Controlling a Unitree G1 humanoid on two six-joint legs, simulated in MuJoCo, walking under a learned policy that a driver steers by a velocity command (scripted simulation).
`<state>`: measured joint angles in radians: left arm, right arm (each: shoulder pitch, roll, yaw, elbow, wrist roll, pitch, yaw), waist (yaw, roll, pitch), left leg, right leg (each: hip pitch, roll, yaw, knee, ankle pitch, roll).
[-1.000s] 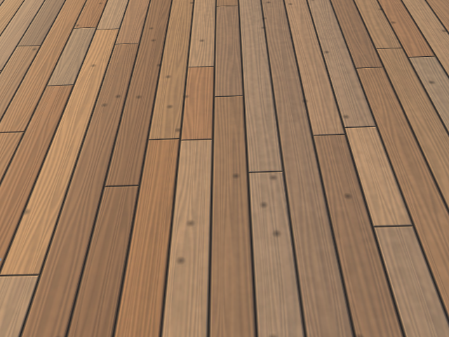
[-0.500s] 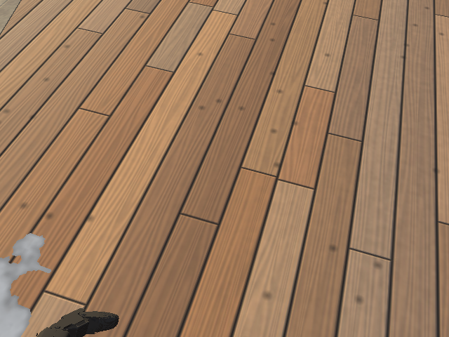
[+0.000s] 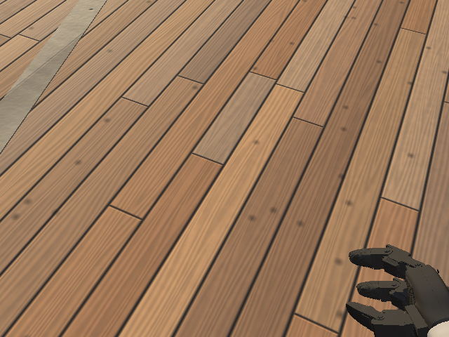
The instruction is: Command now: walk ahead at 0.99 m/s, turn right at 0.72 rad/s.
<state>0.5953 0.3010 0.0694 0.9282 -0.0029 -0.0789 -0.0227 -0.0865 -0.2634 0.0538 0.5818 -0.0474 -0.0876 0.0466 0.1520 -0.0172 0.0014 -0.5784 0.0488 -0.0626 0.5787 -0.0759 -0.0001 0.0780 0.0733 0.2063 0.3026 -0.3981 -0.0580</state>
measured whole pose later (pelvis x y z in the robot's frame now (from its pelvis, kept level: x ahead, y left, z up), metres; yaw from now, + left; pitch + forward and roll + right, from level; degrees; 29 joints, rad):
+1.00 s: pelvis +0.71 -0.06 -0.01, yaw -3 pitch +1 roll -1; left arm 0.01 0.28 0.05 0.74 0.00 -0.01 0.01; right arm 0.25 -0.31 -0.08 0.65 0.00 -0.02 0.02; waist -0.05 -0.01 0.09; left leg -0.47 -0.09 0.01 0.60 -0.14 0.11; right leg -0.41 0.07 0.02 1.26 -0.53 0.02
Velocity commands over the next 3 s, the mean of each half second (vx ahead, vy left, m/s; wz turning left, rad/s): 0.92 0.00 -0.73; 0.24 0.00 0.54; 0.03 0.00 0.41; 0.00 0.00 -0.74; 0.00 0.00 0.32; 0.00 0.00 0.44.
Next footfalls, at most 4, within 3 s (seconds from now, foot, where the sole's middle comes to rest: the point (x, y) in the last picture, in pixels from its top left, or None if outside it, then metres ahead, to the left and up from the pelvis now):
0.04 left None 0.21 0.16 -0.77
0.44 right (299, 308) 0.60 -0.12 -0.77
0.90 left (270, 230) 0.85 -0.01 -0.77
1.40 right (334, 232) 0.88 -0.23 -0.77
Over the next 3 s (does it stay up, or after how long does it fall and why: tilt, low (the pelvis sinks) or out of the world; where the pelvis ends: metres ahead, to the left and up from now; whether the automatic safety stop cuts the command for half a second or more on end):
stays up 0.82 -0.09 0.00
